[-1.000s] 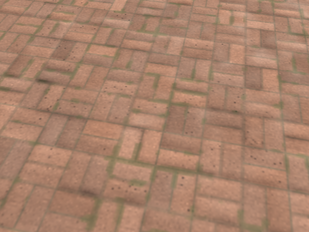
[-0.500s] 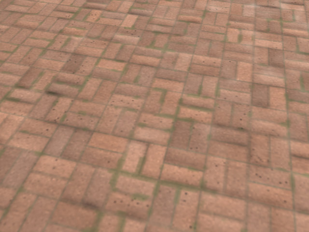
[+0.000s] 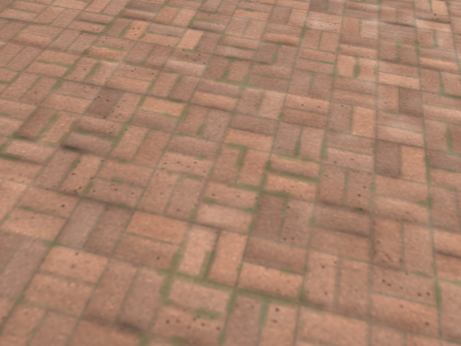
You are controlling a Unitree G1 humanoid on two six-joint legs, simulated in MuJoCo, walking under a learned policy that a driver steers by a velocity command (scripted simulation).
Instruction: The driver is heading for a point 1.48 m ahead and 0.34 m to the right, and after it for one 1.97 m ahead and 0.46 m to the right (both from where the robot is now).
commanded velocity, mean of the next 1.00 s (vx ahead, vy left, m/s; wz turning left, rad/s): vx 0.22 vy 0.00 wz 0.00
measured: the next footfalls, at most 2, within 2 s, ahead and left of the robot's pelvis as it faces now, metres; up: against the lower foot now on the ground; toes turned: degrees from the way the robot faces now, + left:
right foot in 0.32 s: +0.22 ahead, -0.11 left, +0.00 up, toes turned +0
left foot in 0.54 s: +0.11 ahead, +0.11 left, +0.00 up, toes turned +0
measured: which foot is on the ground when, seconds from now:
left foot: down 0.00-0.36, up 0.38-0.52, down 0.54-0.90, up 0.92-1.00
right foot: up 0.00-0.30, down 0.32-0.60, up 0.62-0.88, down 0.90-1.00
